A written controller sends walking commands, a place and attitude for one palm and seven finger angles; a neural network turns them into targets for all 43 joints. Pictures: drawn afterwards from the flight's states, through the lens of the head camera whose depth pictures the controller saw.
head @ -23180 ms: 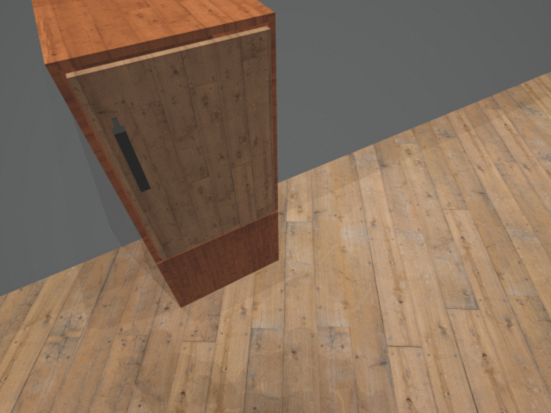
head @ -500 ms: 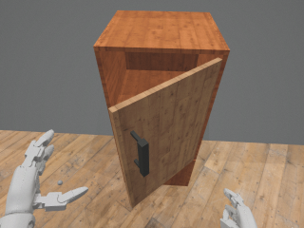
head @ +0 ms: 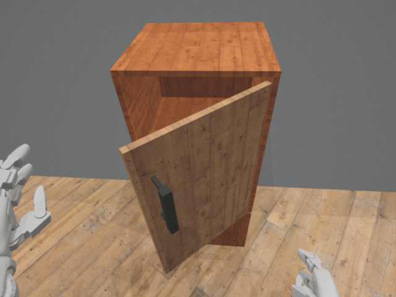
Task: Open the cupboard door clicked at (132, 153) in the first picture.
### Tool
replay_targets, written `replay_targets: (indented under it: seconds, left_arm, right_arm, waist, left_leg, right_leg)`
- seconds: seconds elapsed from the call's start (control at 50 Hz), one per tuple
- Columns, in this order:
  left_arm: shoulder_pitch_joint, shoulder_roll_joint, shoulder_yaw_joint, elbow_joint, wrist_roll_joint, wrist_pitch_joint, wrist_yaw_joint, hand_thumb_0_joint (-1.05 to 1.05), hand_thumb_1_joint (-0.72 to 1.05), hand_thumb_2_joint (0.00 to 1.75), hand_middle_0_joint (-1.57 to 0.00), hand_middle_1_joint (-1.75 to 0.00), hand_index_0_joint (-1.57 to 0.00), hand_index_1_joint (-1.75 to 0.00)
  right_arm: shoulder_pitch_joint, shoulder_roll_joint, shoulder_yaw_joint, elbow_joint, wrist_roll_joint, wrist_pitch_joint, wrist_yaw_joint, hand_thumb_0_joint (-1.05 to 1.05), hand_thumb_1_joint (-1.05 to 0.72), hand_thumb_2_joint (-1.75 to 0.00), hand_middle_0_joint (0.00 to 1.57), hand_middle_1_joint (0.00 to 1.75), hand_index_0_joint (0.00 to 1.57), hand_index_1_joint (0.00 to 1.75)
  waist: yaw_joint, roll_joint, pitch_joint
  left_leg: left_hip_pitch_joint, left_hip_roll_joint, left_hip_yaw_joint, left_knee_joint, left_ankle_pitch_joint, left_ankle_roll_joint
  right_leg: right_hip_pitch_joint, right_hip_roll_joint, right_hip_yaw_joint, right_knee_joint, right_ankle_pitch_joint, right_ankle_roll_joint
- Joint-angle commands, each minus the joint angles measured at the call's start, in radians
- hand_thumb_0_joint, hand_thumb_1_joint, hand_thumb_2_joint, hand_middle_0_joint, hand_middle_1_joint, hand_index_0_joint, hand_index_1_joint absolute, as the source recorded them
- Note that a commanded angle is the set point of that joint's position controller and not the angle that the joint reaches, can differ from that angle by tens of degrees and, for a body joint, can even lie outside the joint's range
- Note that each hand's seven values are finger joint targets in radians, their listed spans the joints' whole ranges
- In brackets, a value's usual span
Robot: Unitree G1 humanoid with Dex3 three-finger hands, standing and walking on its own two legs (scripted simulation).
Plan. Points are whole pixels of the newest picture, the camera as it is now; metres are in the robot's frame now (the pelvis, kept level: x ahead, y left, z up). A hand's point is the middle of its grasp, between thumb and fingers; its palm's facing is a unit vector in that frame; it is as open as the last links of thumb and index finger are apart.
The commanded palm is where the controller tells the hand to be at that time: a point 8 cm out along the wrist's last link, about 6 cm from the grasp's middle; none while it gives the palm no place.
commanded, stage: draw the hand back to the body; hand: left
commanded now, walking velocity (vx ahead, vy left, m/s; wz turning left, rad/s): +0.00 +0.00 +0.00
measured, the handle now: (164, 205) +0.31 +0.12 +0.02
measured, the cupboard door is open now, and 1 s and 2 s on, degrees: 42 42 42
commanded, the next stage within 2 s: step back with the hand held close in 0.24 s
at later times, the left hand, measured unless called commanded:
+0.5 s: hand (35, 214) +0.18 +0.28 +0.16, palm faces +0.45 -0.79 -0.41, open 7.4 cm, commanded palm +0.13 +0.31 +0.18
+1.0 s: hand out of the picture +0.12 +0.31 +0.15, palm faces +0.42 -0.77 -0.47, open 7.4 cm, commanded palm +0.07 +0.34 +0.18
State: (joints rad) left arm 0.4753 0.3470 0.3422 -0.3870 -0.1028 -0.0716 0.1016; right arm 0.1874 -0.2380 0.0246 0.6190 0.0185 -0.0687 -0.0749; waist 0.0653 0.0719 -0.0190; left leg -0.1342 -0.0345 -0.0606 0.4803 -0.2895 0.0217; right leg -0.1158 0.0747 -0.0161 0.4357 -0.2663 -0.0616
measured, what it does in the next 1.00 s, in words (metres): shifts its weight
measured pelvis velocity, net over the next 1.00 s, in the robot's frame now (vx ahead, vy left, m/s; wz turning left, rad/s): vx -0.08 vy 0.05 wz -0.03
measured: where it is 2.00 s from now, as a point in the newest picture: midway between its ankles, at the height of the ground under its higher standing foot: outside the picture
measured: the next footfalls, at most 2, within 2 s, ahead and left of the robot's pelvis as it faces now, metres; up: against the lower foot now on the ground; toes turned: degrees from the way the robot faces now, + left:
right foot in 1.42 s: -0.18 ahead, -0.08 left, +0.00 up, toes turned +3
left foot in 1.80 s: -0.13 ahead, +0.14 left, +0.00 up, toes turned +0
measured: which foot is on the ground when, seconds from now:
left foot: down 0.00-1.00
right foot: down 0.00-1.00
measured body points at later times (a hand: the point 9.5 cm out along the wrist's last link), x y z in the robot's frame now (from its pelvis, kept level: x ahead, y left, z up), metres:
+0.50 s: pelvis -0.01 +0.01 +0.00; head -0.03 -0.01 +0.45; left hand +0.15 +0.32 +0.18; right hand +0.17 -0.22 -0.08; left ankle -0.02 +0.11 -0.74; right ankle -0.02 -0.08 -0.74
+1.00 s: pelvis -0.08 +0.05 -0.02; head -0.08 +0.06 +0.43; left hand +0.10 +0.35 +0.18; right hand +0.09 -0.20 -0.08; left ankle -0.02 +0.11 -0.74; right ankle -0.02 -0.08 -0.74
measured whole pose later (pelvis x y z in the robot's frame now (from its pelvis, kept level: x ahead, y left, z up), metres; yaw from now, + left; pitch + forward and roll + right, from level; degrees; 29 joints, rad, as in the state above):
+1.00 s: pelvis -0.08 +0.05 -0.02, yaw -2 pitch -1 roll -1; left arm 0.52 0.40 0.44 -0.50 -0.01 -0.18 0.13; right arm 0.21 -0.22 0.00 0.54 0.02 -0.02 -0.07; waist 0.01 0.00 0.03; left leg -0.37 -0.07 0.00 0.62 -0.24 0.09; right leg -0.36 0.03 0.03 0.59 -0.21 0.01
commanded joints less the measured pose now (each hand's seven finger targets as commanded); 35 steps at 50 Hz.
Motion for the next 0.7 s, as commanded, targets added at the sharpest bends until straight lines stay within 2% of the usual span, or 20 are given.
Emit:
replay_targets:
  seconds: [0.0,0.04,0.1,0.16,0.22,0.28,0.32,0.34,0.36,0.38,0.44,0.48,0.5,0.58,0.6,0.68]
  left_arm:
    - [-0.077,0.205,0.115,-0.198,0.000,-0.066,0.013,0.00,0.90,0.90,-0.20,-0.30,-0.20,-0.30]
    - [-0.083,0.201,0.110,-0.219,0.001,-0.072,0.015,0.00,0.90,0.90,-0.20,-0.30,-0.20,-0.30]
    - [-0.091,0.225,0.131,-0.248,0.005,-0.080,0.022,0.00,0.90,0.90,-0.20,-0.30,-0.20,-0.30]
    - [-0.065,0.199,0.116,-0.227,0.004,-0.080,0.020,0.00,0.90,0.90,-0.20,-0.30,-0.20,-0.30]
    - [-0.060,0.186,0.106,-0.197,0.003,-0.078,0.016,0.00,0.90,0.90,-0.20,-0.30,-0.20,-0.30]
    - [-0.062,0.184,0.108,-0.184,0.001,-0.081,0.015,0.00,0.90,0.90,-0.20,-0.30,-0.20,-0.30]
    - [-0.072,0.187,0.105,-0.187,0.002,-0.081,0.014,0.00,0.90,0.90,-0.20,-0.30,-0.20,-0.30]
    - [-0.133,0.202,0.110,-0.205,0.005,-0.084,0.017,0.00,0.90,0.90,-0.20,-0.30,-0.20,-0.30]
    - [-0.236,0.329,0.249,-0.247,0.024,-0.126,0.029,0.00,0.90,0.90,-0.20,-0.30,-0.20,-0.30]
    - [-0.132,0.246,0.190,-0.147,0.026,-0.127,0.020,0.00,0.90,0.90,-0.20,-0.30,-0.20,-0.30]
    - [-0.033,0.185,0.127,-0.146,0.035,-0.134,0.012,0.00,0.90,0.90,-0.20,-0.30,-0.20,-0.30]
    - [-0.024,0.194,0.122,-0.202,0.038,-0.131,0.020,0.00,0.90,0.90,-0.20,-0.30,-0.20,-0.30]
    - [-0.015,0.216,0.142,-0.222,0.038,-0.133,0.026,0.00,0.90,0.90,-0.20,-0.30,-0.20,-0.30]
    - [0.016,0.247,0.180,-0.257,0.038,-0.127,0.040,0.00,0.90,0.90,-0.20,-0.30,-0.20,-0.30]
    - [0.014,0.267,0.199,-0.266,0.039,-0.129,0.044,0.00,0.90,0.90,-0.20,-0.30,-0.20,-0.30]
    - [0.043,0.253,0.195,-0.286,0.041,-0.137,0.049,0.00,0.90,0.90,-0.20,-0.30,-0.20,-0.30]
  right_arm:
    - [-0.149,-0.090,-0.037,-0.163,-0.002,-0.058,-0.013,0.00,-0.90,-0.90,0.20,0.30,0.20,0.30]
    - [-0.147,-0.085,-0.035,-0.164,-0.002,-0.062,-0.015,0.00,-0.90,-0.90,0.20,0.30,0.20,0.30]
    - [-0.142,-0.088,-0.034,-0.159,-0.004,-0.075,-0.016,0.00,-0.90,-0.90,0.20,0.30,0.20,0.30]
    - [-0.141,-0.082,-0.035,-0.156,-0.003,-0.076,-0.013,0.00,-0.90,-0.90,0.20,0.30,0.20,0.30]
    - [-0.145,-0.083,-0.038,-0.151,-0.002,-0.073,-0.011,0.00,-0.90,-0.90,0.20,0.30,0.20,0.30]
    - [-0.147,-0.084,-0.040,-0.152,-0.002,-0.070,-0.011,0.00,-0.90,-0.90,0.20,0.30,0.20,0.30]
    - [-0.150,-0.085,-0.040,-0.151,-0.001,-0.069,-0.011,0.00,-0.90,-0.90,0.20,0.30,0.20,0.30]
    - [-0.150,-0.088,-0.039,-0.149,-0.001,-0.069,-0.012,0.00,-0.90,-0.90,0.20,0.30,0.20,0.30]
    - [-0.110,-0.116,-0.053,-0.172,0.008,-0.051,-0.006,0.00,-0.90,-0.90,0.20,0.30,0.20,0.30]
    - [-0.112,-0.106,-0.056,-0.149,0.000,-0.035,-0.003,0.00,-0.90,-0.90,0.20,0.30,0.20,0.30]
    - [-0.109,-0.113,-0.064,-0.165,0.000,-0.004,0.006,0.00,-0.90,-0.90,0.20,0.30,0.20,0.30]
    - [-0.111,-0.120,-0.067,-0.180,0.001,0.010,0.005,0.00,-0.90,-0.90,0.20,0.30,0.20,0.30]
    - [-0.118,-0.123,-0.068,-0.182,-0.002,0.013,-0.001,0.00,-0.90,-0.90,0.20,0.30,0.20,0.30]
    - [-0.114,-0.117,-0.074,-0.205,0.004,0.034,-0.007,0.00,-0.90,-0.90,0.20,0.30,0.20,0.30]
    - [-0.120,-0.121,-0.076,-0.205,0.002,0.036,-0.010,0.00,-0.90,-0.90,0.20,0.30,0.20,0.30]
    - [-0.110,-0.121,-0.079,-0.222,0.006,0.039,-0.009,0.00,-0.90,-0.90,0.20,0.30,0.20,0.30]
  waist:
    - [0.002,-0.043,-0.040]
    - [0.000,-0.025,-0.045]
    - [0.004,0.000,-0.065]
    - [0.001,-0.013,-0.051]
    - [-0.003,-0.031,-0.017]
    - [-0.001,-0.063,-0.022]
    - [-0.001,-0.041,-0.019]
    - [-0.006,-0.038,-0.032]
    - [-0.035,-0.059,0.032]
    - [-0.045,-0.117,0.013]
    - [-0.052,-0.069,-0.048]
    - [-0.055,-0.024,-0.077]
    - [-0.050,0.007,-0.086]
    - [-0.049,-0.056,-0.118]
    - [-0.047,-0.031,-0.116]
    - [-0.051,-0.027,-0.116]
  left_leg:
    - [-0.017,0.025,0.037,-0.045,0.219,0.024]
    - [-0.008,0.023,0.038,-0.050,0.220,0.023]
    - [0.003,0.024,0.036,-0.053,0.243,0.019]
    - [0.006,0.024,0.040,-0.057,0.254,0.020]
    - [0.003,0.028,0.039,-0.065,0.242,0.020]
    - [0.004,0.029,0.036,-0.071,0.215,0.022]
    - [0.005,0.029,0.036,-0.073,0.214,0.022]
    - [0.012,0.027,0.034,-0.074,0.208,0.022]
    - [-0.027,0.043,-0.006,-0.020,0.156,0.038]
    - [-0.017,0.037,-0.013,0.012,0.148,0.037]
    - [-0.015,0.046,-0.006,-0.001,0.218,0.027]
    - [-0.011,0.063,-0.014,-0.032,0.273,0.025]
    - [-0.022,0.074,-0.022,-0.051,0.314,0.023]
    - [-0.078,0.093,-0.040,-0.068,0.354,0.022]
    - [-0.099,0.093,-0.039,-0.074,0.339,0.022]
    - [-0.177,0.107,-0.058,-0.092,0.270,0.029]
  right_leg:
    - [0.023,-0.090,0.062,-0.103,0.232,0.050]
    - [0.025,-0.089,0.061,-0.104,0.229,0.050]
    - [0.040,-0.087,0.054,-0.101,0.255,0.045]
    - [0.034,-0.085,0.053,-0.099,0.278,0.049]
    - [0.019,-0.083,0.052,-0.107,0.258,0.050]
    - [0.015,-0.080,0.050,-0.116,0.207,0.051]
    - [0.017,-0.083,0.053,-0.117,0.205,0.050]
    - [0.015,-0.082,0.053,-0.120,0.192,0.049]
    - [-0.081,-0.134,0.180,-0.184,0.239,0.068]
    - [-0.083,-0.161,0.185,-0.189,0.259,0.065]
    - [-0.052,-0.166,0.139,-0.135,0.356,0.064]
    - [-0.045,-0.148,0.115,-0.108,0.345,0.062]
    - [-0.028,-0.142,0.096,-0.088,0.355,0.057]
    - [0.009,-0.119,0.092,-0.041,0.365,0.058]
    - [0.016,-0.122,0.091,-0.036,0.362,0.056]
    - [0.031,-0.108,0.096,0.004,0.315,0.059]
